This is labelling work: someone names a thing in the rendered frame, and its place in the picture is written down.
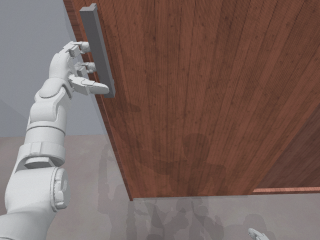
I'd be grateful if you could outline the handle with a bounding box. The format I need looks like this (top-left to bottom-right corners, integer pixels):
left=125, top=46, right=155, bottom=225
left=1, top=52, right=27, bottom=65
left=79, top=3, right=116, bottom=98

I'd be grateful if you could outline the left robot upper arm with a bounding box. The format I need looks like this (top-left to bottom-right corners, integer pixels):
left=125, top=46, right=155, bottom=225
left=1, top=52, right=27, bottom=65
left=0, top=166, right=71, bottom=240

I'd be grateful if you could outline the robot left hand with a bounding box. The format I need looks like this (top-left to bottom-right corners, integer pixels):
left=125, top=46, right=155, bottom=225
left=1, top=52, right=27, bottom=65
left=49, top=41, right=109, bottom=96

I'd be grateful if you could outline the robot left forearm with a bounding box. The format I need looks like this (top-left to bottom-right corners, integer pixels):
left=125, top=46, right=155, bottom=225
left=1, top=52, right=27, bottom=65
left=4, top=77, right=73, bottom=212

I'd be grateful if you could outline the robot right hand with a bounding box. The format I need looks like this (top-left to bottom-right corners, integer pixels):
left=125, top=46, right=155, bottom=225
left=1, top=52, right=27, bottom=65
left=248, top=228, right=269, bottom=240

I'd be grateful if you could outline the wardrobe door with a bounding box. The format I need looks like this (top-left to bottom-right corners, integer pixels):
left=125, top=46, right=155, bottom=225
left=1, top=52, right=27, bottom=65
left=256, top=103, right=320, bottom=189
left=73, top=0, right=320, bottom=198

